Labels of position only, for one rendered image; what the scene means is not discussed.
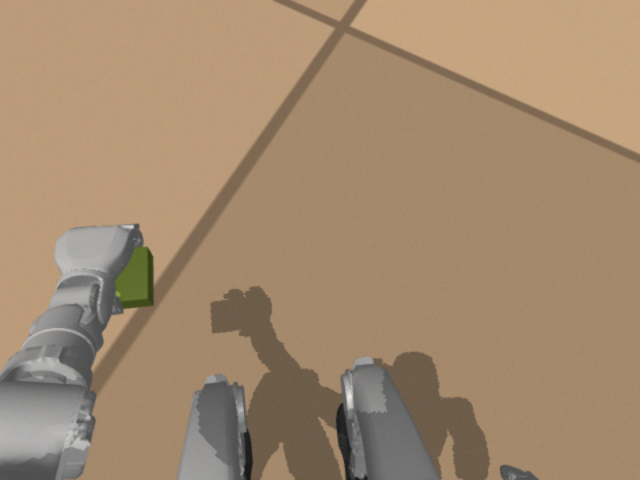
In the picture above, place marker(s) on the small box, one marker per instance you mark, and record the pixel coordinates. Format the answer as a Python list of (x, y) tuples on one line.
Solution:
[(134, 285)]

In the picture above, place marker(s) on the left robot hand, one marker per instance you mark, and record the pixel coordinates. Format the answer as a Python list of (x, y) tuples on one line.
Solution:
[(107, 249)]

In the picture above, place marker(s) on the left robot arm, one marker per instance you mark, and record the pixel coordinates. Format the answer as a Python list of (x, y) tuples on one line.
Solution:
[(46, 421)]

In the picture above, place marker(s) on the right robot foot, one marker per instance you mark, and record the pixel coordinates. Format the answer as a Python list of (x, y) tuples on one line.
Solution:
[(344, 445)]

